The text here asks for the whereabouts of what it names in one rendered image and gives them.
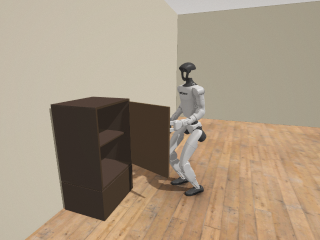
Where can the robot left forearm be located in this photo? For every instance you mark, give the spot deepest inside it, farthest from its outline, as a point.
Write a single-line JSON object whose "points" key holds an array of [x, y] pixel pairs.
{"points": [[193, 118]]}

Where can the cupboard door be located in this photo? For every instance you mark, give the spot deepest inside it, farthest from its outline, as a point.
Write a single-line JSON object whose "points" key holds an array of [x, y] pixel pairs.
{"points": [[150, 137]]}

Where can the left robot hand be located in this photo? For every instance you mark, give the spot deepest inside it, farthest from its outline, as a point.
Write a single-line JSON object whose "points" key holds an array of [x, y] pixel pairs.
{"points": [[177, 124]]}

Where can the robot right thigh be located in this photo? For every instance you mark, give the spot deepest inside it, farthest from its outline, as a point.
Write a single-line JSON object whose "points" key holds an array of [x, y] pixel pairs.
{"points": [[175, 140]]}

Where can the robot right forearm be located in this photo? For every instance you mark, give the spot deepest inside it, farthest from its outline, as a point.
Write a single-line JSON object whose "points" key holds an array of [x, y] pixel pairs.
{"points": [[176, 115]]}

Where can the robot left upper arm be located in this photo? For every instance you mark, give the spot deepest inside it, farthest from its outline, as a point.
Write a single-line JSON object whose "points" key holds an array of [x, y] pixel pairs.
{"points": [[199, 93]]}

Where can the robot right upper arm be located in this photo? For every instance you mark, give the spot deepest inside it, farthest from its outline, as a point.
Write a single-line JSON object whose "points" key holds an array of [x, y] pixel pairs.
{"points": [[178, 89]]}

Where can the left robot foot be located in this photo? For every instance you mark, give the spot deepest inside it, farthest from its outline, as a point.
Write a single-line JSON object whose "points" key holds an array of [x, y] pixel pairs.
{"points": [[193, 191]]}

